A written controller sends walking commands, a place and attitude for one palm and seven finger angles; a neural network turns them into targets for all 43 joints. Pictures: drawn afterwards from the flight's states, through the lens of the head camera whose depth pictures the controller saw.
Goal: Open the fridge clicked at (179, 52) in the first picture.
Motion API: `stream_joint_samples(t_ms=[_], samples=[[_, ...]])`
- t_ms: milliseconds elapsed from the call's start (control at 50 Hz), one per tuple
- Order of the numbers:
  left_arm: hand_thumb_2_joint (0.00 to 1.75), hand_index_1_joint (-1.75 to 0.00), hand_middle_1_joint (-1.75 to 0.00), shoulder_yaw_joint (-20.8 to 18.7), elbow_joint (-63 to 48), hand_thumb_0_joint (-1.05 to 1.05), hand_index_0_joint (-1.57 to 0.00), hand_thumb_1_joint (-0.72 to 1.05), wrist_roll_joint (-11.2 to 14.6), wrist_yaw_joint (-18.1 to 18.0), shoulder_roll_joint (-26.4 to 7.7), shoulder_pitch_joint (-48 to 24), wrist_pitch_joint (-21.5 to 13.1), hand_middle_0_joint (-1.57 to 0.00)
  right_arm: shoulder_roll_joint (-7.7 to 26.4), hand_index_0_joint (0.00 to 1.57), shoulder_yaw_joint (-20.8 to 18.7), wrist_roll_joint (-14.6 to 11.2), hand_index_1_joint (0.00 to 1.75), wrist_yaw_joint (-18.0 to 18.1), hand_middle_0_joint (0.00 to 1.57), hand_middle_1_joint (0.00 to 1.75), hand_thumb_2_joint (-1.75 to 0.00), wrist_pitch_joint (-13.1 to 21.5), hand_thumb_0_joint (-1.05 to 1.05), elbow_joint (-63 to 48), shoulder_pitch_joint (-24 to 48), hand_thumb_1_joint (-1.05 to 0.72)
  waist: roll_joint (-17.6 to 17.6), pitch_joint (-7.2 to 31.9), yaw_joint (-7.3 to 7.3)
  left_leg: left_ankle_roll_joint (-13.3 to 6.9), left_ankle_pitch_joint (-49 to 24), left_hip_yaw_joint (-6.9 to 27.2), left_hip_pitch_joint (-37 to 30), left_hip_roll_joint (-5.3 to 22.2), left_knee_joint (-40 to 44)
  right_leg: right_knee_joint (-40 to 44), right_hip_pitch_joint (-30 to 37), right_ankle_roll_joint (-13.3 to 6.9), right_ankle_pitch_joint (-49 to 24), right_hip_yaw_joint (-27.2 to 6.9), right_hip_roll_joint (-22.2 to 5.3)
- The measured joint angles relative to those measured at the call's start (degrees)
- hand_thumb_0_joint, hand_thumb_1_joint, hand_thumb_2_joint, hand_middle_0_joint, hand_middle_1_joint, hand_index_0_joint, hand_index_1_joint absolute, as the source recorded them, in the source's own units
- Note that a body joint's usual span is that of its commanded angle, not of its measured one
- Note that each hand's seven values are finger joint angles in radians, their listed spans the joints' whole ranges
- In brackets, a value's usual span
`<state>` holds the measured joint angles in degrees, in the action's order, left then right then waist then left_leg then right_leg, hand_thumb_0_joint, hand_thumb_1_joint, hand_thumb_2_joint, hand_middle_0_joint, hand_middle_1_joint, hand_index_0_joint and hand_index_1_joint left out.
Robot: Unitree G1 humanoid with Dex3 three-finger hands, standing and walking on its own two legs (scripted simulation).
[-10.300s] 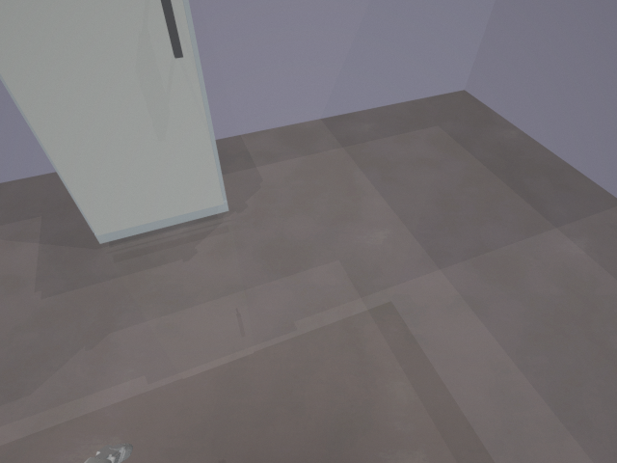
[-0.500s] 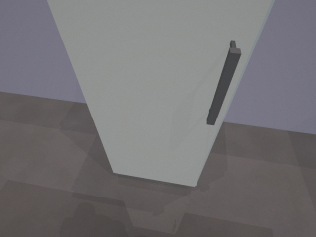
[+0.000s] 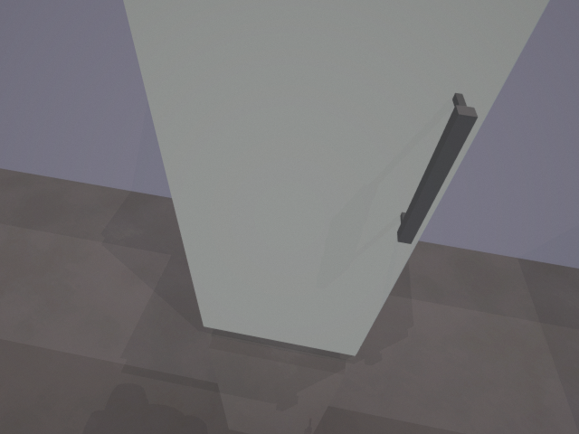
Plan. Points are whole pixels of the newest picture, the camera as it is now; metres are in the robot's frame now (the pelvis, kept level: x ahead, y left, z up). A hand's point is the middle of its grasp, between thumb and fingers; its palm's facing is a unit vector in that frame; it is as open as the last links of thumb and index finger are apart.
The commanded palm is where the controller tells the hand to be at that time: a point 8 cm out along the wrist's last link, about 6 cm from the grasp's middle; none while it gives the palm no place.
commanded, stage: come to a stop and stand still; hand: right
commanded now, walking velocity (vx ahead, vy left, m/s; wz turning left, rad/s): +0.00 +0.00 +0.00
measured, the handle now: (428, 176) +0.48 -0.18 +0.13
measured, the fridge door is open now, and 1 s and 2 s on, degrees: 0 0 0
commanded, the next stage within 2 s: look again from close up in 0.02 s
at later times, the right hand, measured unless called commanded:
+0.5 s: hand out of the picture -0.01 -0.17 -0.17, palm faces +0.04 +0.98 -0.20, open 7.4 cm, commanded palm none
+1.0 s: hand out of the picture +0.02 -0.20 -0.16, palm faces +0.09 +0.97 -0.23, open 7.4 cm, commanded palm +0.08 -0.25 -0.06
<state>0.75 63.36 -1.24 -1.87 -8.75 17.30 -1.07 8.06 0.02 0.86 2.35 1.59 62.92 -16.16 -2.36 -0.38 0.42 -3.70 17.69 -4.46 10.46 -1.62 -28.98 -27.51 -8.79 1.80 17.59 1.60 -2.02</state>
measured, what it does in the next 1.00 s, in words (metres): stands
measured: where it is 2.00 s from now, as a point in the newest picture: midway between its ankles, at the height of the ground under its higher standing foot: outside the picture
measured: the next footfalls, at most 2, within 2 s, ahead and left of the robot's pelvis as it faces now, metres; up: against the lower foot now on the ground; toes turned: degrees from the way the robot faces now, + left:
none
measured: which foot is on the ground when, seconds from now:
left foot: down 0.00-1.00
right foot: down 0.00-1.00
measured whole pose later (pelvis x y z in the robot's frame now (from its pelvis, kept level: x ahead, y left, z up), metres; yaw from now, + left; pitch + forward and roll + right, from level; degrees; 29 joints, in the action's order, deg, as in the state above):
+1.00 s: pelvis -0.01 -0.02 +0.00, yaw +0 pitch -1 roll +0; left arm 0.9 62.1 -0.3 -1.7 -10.2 15.1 -1.8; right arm 9.7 -1.0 -1.4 2.2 -1.6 54.6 -17.0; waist -0.9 -2.3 -0.7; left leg -2.2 14.8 -4.0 11.0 -0.8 -26.5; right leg -26.6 -9.9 0.4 15.7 2.3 -1.2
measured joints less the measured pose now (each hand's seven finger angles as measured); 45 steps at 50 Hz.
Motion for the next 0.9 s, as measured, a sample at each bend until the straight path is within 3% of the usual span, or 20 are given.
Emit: stream_joint_samples(t_ms=[320, 900], samples=[[0.89, -0.30, -0.30, 0.2, 1.5, 0.01, -0.20, 0.91, 0.1, 0.0, 0.6, -0.5, -0.1, -0.20, -0.2, 0.20, 0.0, 0.0, 0.30, -0.4, 0.20, 0.30, -0.90, -0.3, 0.00, 0.7, -0.7, -0.91, 1.3, -1.3, -0.75, -0.2, -1.6, -0.2, -0.7, -0.3, 2.4, 2.0, 0.5, 0.2, -1.5, -0.1, -0.2], [0.89, -0.30, -0.30, 0.2, 1.7, 0.01, -0.20, 0.91, 0.1, 0.1, -0.5, -2.2, -0.5, -0.20, 1.9, 0.20, -0.4, 0.1, 0.30, -0.8, 0.20, 0.30, -0.90, -0.5, 0.00, 0.4, 1.5, -0.91, 2.1, -1.5, -0.99, 1.2, -2.6, 0.4, -0.2, 1.1, 2.8, 3.0, 0.3, -1.3, -2.6, 0.4, 1.3]])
